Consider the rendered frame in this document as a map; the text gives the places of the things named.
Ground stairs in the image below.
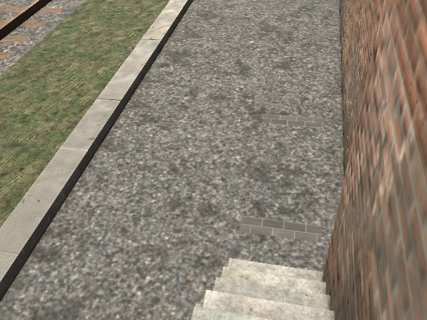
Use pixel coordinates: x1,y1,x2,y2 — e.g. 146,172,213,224
191,258,335,320

